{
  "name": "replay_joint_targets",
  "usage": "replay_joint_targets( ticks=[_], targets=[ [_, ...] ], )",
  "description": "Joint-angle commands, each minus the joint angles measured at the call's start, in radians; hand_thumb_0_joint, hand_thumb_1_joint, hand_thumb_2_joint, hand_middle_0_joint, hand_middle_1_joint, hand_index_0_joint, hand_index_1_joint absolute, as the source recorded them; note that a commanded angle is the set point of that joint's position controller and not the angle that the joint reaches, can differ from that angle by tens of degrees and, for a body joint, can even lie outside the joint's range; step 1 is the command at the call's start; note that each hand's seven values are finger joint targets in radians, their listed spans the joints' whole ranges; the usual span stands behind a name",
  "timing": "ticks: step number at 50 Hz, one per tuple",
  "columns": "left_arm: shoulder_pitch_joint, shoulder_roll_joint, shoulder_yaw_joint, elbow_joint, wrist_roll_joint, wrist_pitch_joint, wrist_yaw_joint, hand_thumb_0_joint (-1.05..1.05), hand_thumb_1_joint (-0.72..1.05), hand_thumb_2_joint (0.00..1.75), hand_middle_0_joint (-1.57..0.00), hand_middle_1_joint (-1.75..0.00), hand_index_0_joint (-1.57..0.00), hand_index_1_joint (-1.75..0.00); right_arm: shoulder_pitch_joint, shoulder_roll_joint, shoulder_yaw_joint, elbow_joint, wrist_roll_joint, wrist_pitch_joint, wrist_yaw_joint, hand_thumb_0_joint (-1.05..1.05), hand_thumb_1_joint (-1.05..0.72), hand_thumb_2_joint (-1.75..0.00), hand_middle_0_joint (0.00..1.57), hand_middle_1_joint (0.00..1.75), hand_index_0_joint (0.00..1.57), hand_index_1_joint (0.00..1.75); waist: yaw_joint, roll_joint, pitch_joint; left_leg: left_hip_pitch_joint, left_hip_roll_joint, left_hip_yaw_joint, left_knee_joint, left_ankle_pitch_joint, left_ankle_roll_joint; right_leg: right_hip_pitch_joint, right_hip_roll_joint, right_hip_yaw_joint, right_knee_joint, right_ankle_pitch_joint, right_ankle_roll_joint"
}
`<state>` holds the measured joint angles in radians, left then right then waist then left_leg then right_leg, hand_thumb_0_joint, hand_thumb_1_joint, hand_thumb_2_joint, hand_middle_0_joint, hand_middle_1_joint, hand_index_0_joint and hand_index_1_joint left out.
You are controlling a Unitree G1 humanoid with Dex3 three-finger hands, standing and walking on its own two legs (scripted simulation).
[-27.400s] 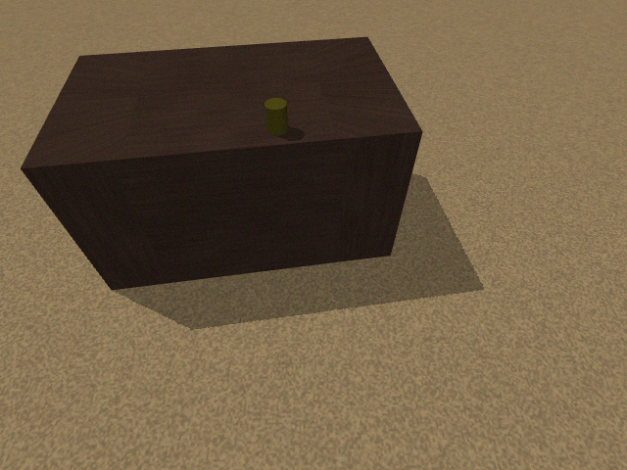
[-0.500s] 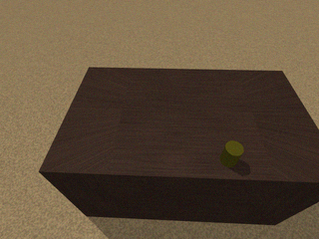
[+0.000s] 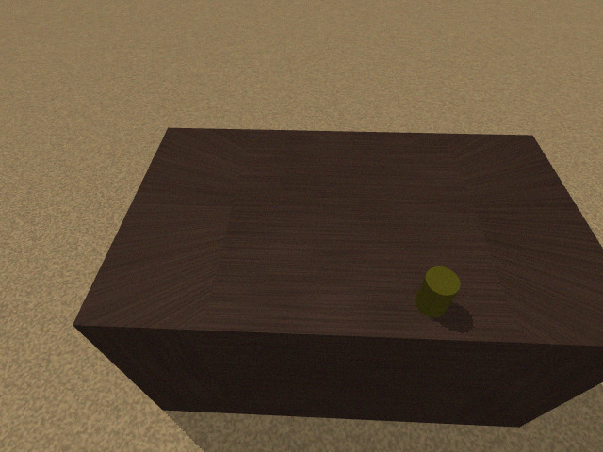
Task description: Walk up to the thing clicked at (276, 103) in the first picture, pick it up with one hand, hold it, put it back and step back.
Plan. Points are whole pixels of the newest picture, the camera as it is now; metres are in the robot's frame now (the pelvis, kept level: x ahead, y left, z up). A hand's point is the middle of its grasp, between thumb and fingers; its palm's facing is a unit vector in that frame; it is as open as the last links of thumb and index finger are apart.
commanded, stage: stand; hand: right
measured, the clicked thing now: (436, 292) +0.42 -0.24 -0.14
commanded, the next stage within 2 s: step back in 0.40 s
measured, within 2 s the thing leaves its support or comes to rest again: neither
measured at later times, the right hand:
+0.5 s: hand out of the picture +0.07 -0.26 -0.16, palm faces -0.03 +0.94 -0.34, open 7.4 cm
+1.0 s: hand out of the picture -0.04 -0.23 -0.16, palm faces +0.02 +0.90 -0.43, open 7.4 cm
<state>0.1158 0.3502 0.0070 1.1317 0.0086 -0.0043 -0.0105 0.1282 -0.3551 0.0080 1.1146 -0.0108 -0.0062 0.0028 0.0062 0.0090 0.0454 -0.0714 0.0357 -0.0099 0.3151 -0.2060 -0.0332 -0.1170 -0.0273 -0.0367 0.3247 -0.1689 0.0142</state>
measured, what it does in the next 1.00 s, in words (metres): walks backwards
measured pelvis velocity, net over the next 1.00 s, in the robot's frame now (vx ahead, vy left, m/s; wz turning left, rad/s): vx -0.10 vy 0.05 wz -0.06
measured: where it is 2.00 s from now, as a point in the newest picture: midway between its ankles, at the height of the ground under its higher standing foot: outside the picture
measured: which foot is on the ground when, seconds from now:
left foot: down 0.00-1.00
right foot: down 0.00-0.72, up 0.74-1.00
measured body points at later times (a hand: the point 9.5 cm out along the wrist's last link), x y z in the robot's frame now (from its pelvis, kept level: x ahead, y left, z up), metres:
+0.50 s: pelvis -0.01 +0.00 -0.01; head +0.02 +0.00 +0.44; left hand +0.07 +0.31 -0.13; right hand +0.07 -0.31 -0.14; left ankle -0.02 +0.14 -0.75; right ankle +0.01 -0.13 -0.75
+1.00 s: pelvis -0.10 +0.05 -0.02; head -0.02 +0.06 +0.42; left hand +0.03 +0.35 -0.16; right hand -0.04 -0.27 -0.13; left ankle -0.07 +0.15 -0.75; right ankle -0.14 -0.09 -0.70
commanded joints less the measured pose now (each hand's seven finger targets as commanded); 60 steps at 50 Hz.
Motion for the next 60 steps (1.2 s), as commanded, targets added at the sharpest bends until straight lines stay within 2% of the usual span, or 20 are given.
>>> replay_joint_targets(
  ticks=[1,19,20,23,26,28,29,32,34,35,36,38,41,47,53,54,55,56,57,60],
  targets=[
    [-0.042,0.216,0.038,-0.055,0.0,-0.025,0.019,0.0,0.9,0.9,-0.2,-0.3,-0.2,-0.3,-0.026,-0.21,-0.045,-0.053,-0.001,-0.019,-0.013,0.0,-0.9,-0.9,0.2,0.3,0.2,0.3,-0.005,-0.012,-0.052,-0.041,0.097,-0.061,-0.048,0.145,0.046,0.041,-0.113,0.089,-0.048,0.153,-0.03],
    [-0.031,0.215,0.036,-0.055,-0.001,-0.024,0.017,0.0,0.9,0.9,-0.2,-0.3,-0.2,-0.3,-0.023,-0.21,-0.045,-0.049,0.0,-0.022,-0.012,0.0,-0.9,-0.9,0.2,0.3,0.2,0.3,-0.003,-0.003,-0.048,-0.046,0.094,-0.063,-0.057,0.128,0.043,0.034,-0.113,0.093,-0.043,0.141,-0.03],
    [-0.042,0.273,0.08,-0.095,-0.018,-0.013,0.021,0.0,0.9,0.9,-0.2,-0.3,-0.2,-0.3,-0.05,-0.264,-0.068,-0.065,0.007,-0.003,-0.007,0.0,-0.9,-0.9,0.2,0.3,0.2,0.3,0.008,-0.008,0.046,-0.113,0.081,-0.078,0.049,0.291,0.073,-0.033,-0.097,0.102,0.054,0.311,-0.036],
    [-0.014,0.263,0.09,-0.126,-0.02,-0.003,0.029,0.0,0.9,0.9,-0.2,-0.3,-0.2,-0.3,-0.029,-0.247,-0.081,-0.106,0.024,0.012,-0.006,0.0,-0.9,-0.9,0.2,0.3,0.2,0.3,0.0,-0.022,-0.09,-0.073,0.072,-0.049,0.167,0.393,0.095,0.004,-0.105,0.085,0.115,0.402,-0.081],
    [-0.045,0.295,0.102,-0.179,-0.011,0.009,0.029,0.0,0.9,0.9,-0.2,-0.3,-0.2,-0.3,-0.019,-0.228,-0.087,-0.142,0.023,0.032,-0.005,0.0,-0.9,-0.9,0.2,0.3,0.2,0.3,-0.002,-0.116,-0.131,-0.112,-0.021,0.004,0.372,0.167,0.079,-0.047,-0.221,0.209,0.07,0.411,-0.176],
    [-0.091,0.317,0.111,-0.226,0.009,0.014,0.033,0.0,0.9,0.9,-0.2,-0.3,-0.2,-0.3,0.014,-0.218,-0.098,-0.158,0.016,0.054,-0.001,0.0,-0.9,-0.9,0.2,0.3,0.2,0.3,-0.005,-0.214,-0.096,-0.185,-0.075,-0.023,0.627,-0.327,0.08,-0.136,-0.35,0.313,0.025,0.361,-0.285],
    [-0.115,0.324,0.112,-0.247,0.02,0.015,0.035,0.0,0.9,0.9,-0.2,-0.3,-0.2,-0.3,0.051,-0.222,-0.102,-0.168,0.015,0.059,0.003,0.0,-0.9,-0.9,0.2,0.3,0.2,0.3,-0.025,-0.213,-0.09,-0.179,-0.044,-0.079,0.671,-0.364,0.093,-0.186,-0.359,0.3,0.048,0.334,-0.293],
    [-0.165,0.287,0.099,-0.287,0.023,0.021,0.039,0.0,0.9,0.9,-0.2,-0.3,-0.2,-0.3,0.13,-0.222,-0.11,-0.171,0.022,0.048,0.003,0.0,-0.9,-0.9,0.2,0.3,0.2,0.3,-0.057,-0.208,-0.109,-0.194,-0.025,-0.052,0.475,-0.246,0.087,-0.145,-0.268,0.203,0.187,0.366,-0.208],
    [-0.139,0.268,0.088,-0.302,0.01,0.04,0.034,0.0,0.9,0.9,-0.2,-0.3,-0.2,-0.3,0.137,-0.226,-0.121,-0.171,-0.004,0.033,-0.001,0.0,-0.9,-0.9,0.2,0.3,0.2,0.3,-0.057,-0.097,-0.09,-0.155,-0.019,-0.021,0.18,0.074,0.079,-0.158,-0.166,0.14,0.321,0.231,-0.135],
    [-0.106,0.222,0.082,-0.314,-0.002,0.052,0.034,0.0,0.9,0.9,-0.2,-0.3,-0.2,-0.3,0.109,-0.282,-0.136,-0.19,-0.025,0.026,-0.005,0.0,-0.9,-0.9,0.2,0.3,0.2,0.3,-0.031,0.077,-0.079,-0.121,0.113,-0.225,0.086,0.294,0.115,-0.241,-0.032,0.1,0.48,0.047,-0.086],
    [-0.083,0.182,0.078,-0.318,-0.005,0.058,0.039,0.0,0.9,0.9,-0.2,-0.3,-0.2,-0.3,0.081,-0.349,-0.147,-0.214,-0.036,0.019,-0.005,0.0,-0.9,-0.9,0.2,0.3,0.2,0.3,-0.012,0.194,-0.066,-0.066,0.252,-0.405,0.059,0.531,0.187,-0.378,0.127,0.107,0.613,-0.425,-0.05],
    [-0.116,0.219,0.091,-0.31,0.008,0.063,0.059,0.0,0.9,0.9,-0.2,-0.3,-0.2,-0.3,0.044,-0.388,-0.153,-0.245,-0.021,0.017,-0.011,0.0,-0.9,-0.9,0.2,0.3,0.2,0.3,-0.049,0.171,-0.083,-0.145,0.344,-0.469,0.063,0.574,0.299,-0.363,0.148,0.266,0.844,-0.507,-0.044],
    [-0.015,0.227,0.093,-0.287,-0.009,0.059,0.052,0.0,0.9,0.9,-0.2,-0.3,-0.2,-0.3,-0.051,-0.29,-0.126,-0.284,-0.025,0.011,-0.033,0.0,-0.9,-0.9,0.2,0.3,0.2,0.3,0.031,0.147,-0.058,-0.055,0.211,-0.239,0.154,0.553,0.246,-0.445,0.135,0.25,0.923,-0.343,-0.033],
    [-0.054,0.214,0.106,-0.354,0.009,0.041,0.035,0.0,0.9,0.9,-0.2,-0.3,-0.2,-0.3,0.082,-0.273,-0.133,-0.295,-0.012,0.013,-0.046,0.0,-0.9,-0.9,0.2,0.3,0.2,0.3,-0.047,0.121,-0.088,0.12,0.242,-0.232,0.206,0.601,0.288,-0.414,0.093,0.176,0.656,-0.35,0.014],
    [0.107,0.182,0.117,-0.308,0.019,0.025,0.022,0.0,0.9,0.9,-0.2,-0.3,-0.2,-0.3,0.001,-0.292,-0.123,-0.339,0.0,0.031,-0.031,0.0,-0.9,-0.9,0.2,0.3,0.2,0.3,0.017,0.146,-0.145,-0.08,0.189,-0.158,0.306,0.394,0.204,-0.071,0.067,0.035,0.132,-0.071,-0.039],
    [0.113,0.216,0.126,-0.309,0.029,0.018,0.026,0.0,0.9,0.9,-0.2,-0.3,-0.2,-0.3,0.003,-0.263,-0.113,-0.34,0.007,0.033,-0.028,0.0,-0.9,-0.9,0.2,0.3,0.2,0.3,0.019,0.091,-0.15,-0.198,0.154,-0.146,0.333,0.257,0.153,0.018,0.02,0.112,0.117,0.043,-0.059],
    [0.114,0.293,0.148,-0.324,0.038,0.012,0.027,0.0,0.9,0.9,-0.2,-0.3,-0.2,-0.3,0.008,-0.228,-0.1,-0.352,0.015,0.034,-0.027,0.0,-0.9,-0.9,0.2,0.3,0.2,0.3,0.013,-0.103,-0.132,-0.364,0.036,-0.103,0.458,0.045,0.091,0.067,-0.141,0.359,0.094,0.141,-0.124],
    [0.059,0.368,0.156,-0.341,0.019,0.017,0.022,0.0,0.9,0.9,-0.2,-0.3,-0.2,-0.3,-0.036,-0.208,-0.103,-0.356,0.02,0.042,-0.038,0.0,-0.9,-0.9,0.2,0.3,0.2,0.3,0.049,-0.286,-0.073,-0.375,-0.128,-0.041,0.712,-0.412,0.048,-0.124,-0.351,0.562,0.011,0.243,-0.322],
    [0.025,0.356,0.154,-0.373,0.029,0.008,0.023,0.0,0.9,0.9,-0.2,-0.3,-0.2,-0.3,-0.028,-0.235,-0.116,-0.338,0.011,0.049,-0.043,0.0,-0.9,-0.9,0.2,0.3,0.2,0.3,0.039,-0.225,-0.014,-0.352,-0.11,-0.147,0.88,-0.46,0.038,-0.229,-0.382,0.606,0.008,0.283,-0.354],
    [-0.068,0.262,0.132,-0.397,0.015,0.017,0.033,0.0,0.9,0.9,-0.2,-0.3,-0.2,-0.3,0.065,-0.235,-0.103,-0.295,0.026,0.04,-0.044,0.0,-0.9,-0.9,0.2,0.3,0.2,0.3,-0.028,-0.127,-0.021,-0.387,-0.149,-0.159,0.923,-0.314,0.03,-0.162,-0.195,0.288,0.114,0.377,-0.232]
  ],
)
